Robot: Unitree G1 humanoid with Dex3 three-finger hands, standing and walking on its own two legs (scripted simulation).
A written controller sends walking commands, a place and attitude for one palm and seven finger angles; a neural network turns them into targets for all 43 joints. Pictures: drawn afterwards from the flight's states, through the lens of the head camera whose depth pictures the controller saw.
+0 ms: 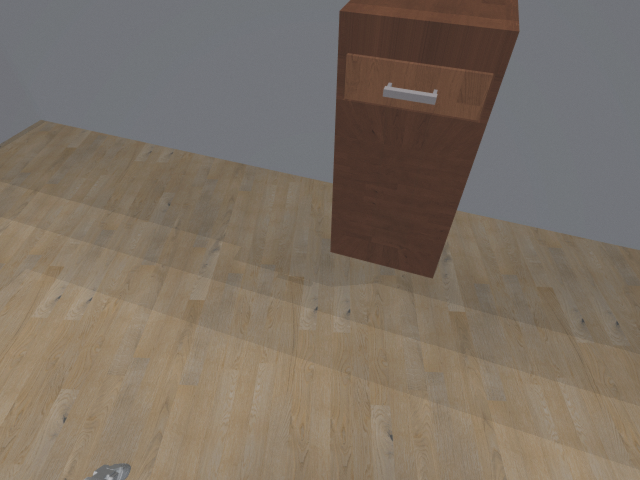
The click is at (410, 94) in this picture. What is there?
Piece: drawer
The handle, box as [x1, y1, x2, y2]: [383, 83, 437, 104]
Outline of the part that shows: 383,89 383,96 434,104 437,94 437,90 434,89 432,93 395,88 391,86 391,83 388,83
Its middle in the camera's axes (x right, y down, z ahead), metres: +0.24 -0.40 +1.05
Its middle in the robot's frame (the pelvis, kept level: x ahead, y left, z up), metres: +1.07 -0.20 +0.00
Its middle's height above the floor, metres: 0.77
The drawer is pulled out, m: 0.00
